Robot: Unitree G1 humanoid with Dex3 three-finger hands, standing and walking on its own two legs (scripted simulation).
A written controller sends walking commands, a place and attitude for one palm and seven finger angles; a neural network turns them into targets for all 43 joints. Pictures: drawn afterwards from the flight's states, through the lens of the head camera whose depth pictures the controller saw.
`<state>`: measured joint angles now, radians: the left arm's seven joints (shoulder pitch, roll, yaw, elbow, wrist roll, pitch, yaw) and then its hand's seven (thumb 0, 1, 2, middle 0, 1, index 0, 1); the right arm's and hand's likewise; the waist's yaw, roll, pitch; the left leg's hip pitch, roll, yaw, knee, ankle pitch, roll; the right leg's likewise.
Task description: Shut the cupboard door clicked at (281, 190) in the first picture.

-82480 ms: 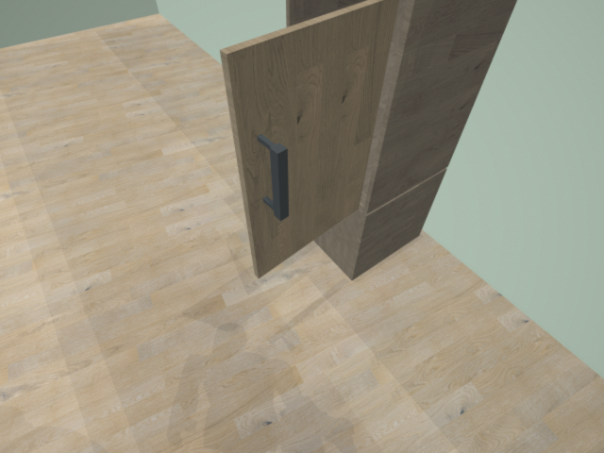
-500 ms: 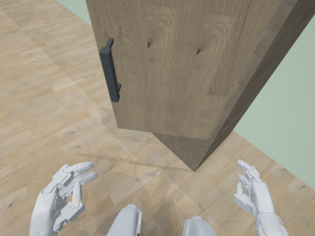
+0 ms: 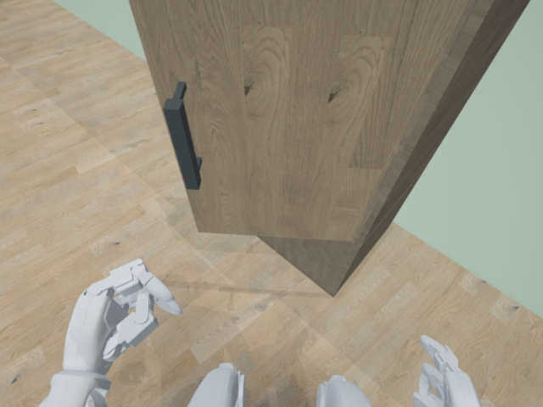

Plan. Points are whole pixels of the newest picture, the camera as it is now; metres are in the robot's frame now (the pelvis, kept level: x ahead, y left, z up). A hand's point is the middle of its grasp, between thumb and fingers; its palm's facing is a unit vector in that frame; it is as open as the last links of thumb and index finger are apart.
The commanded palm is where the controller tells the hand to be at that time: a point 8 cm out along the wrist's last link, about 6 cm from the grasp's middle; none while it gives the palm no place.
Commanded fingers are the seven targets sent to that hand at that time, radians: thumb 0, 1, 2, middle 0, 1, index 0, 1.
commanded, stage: raise the hand and make a fist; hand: left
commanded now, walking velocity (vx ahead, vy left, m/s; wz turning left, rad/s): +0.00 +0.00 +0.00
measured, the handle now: (187, 140) +0.49 +0.17 +0.09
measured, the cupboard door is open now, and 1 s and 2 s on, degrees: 38 38 38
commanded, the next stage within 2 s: bring the fist close to the handle in 0.88 s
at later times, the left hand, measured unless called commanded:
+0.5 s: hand (137, 283) +0.25 +0.18 +0.10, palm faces +0.03 -1.00 -0.07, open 3.1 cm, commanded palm +0.23 +0.23 +0.10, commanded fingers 0.00 0.90 0.90 -1.30 -1.50 -1.30 -1.50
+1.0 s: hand (160, 298) +0.24 +0.15 +0.09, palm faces -0.04 -1.00 -0.03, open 3.1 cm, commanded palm +0.22 +0.22 +0.10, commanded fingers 0.00 0.90 0.90 -1.30 -1.50 -1.30 -1.50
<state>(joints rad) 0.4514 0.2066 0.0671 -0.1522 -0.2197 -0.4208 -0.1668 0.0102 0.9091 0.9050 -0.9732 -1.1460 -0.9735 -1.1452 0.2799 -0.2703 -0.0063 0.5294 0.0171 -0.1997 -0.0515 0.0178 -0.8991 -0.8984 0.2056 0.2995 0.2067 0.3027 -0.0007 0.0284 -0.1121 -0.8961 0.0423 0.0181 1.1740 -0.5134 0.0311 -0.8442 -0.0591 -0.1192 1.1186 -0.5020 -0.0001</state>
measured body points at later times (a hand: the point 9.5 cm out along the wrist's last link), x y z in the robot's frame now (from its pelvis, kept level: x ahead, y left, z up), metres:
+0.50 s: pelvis +0.03 -0.01 +0.03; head +0.08 -0.01 +0.47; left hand +0.24 +0.23 +0.10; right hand +0.21 -0.24 -0.05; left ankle +0.04 +0.10 -0.65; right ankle +0.03 -0.13 -0.65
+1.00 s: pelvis +0.01 -0.02 +0.03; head +0.06 -0.03 +0.47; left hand +0.23 +0.21 +0.09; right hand +0.19 -0.26 -0.05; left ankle +0.04 +0.10 -0.65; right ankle +0.03 -0.13 -0.65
